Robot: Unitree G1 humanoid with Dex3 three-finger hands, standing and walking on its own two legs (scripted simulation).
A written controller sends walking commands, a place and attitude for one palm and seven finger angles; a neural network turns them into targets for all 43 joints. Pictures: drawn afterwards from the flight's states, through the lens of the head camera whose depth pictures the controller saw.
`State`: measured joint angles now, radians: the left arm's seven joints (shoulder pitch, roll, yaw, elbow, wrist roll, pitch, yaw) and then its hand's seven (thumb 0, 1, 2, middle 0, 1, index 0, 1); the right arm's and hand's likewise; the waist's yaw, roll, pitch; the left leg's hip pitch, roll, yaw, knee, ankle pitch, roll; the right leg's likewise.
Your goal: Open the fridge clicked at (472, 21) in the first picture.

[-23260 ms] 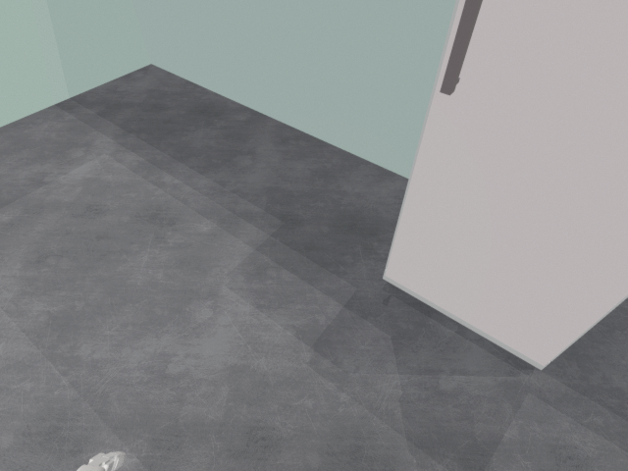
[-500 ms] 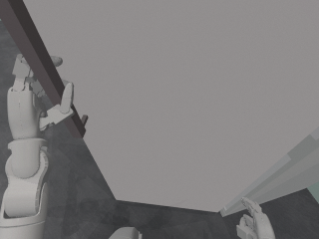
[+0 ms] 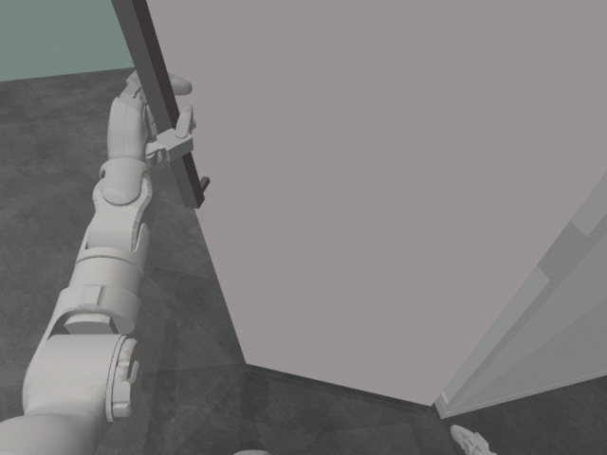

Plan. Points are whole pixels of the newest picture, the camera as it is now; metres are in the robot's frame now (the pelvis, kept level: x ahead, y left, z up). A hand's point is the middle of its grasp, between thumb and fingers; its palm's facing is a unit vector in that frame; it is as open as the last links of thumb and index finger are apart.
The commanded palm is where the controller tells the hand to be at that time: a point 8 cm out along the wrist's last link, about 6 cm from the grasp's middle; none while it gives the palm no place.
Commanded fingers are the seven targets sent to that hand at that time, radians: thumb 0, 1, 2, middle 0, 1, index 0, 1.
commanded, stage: stop walking and hold the door back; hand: left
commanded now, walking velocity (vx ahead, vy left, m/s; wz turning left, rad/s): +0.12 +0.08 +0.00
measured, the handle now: (167, 85) +0.47 +0.19 +0.27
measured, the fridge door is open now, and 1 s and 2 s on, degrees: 64 62 62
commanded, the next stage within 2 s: loosen the grip on the handle in 0.42 s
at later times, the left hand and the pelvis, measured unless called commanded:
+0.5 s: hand (185, 136) +0.44 +0.17 +0.22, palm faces +0.15 -0.97 -0.16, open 5.7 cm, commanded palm +0.41 +0.23 +0.21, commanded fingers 0.00 0.90 0.90 -0.45 -1.40 -0.45 -1.40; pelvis +0.00 +0.02 +0.00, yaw -3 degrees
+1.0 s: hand (173, 141) +0.45 +0.20 +0.20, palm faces +0.16 -0.97 -0.16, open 13.5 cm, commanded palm +0.41 +0.25 +0.20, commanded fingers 0.00 -0.55 0.20 -0.25 -1.15 -0.25 -1.15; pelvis +0.03 +0.01 +0.01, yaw -3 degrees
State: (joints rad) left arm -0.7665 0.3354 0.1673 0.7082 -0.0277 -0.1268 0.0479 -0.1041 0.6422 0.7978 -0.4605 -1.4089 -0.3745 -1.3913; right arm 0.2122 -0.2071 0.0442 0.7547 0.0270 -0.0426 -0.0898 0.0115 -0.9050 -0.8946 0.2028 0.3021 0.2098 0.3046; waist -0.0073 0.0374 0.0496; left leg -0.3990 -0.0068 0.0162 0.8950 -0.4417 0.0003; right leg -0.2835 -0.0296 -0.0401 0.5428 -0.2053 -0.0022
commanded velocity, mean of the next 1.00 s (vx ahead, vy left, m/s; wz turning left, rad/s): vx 0.01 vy -0.03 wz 0.00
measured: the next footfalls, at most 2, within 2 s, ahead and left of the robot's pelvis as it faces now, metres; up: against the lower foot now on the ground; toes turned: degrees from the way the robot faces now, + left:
left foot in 0.12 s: +0.10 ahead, +0.13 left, +0.00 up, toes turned +4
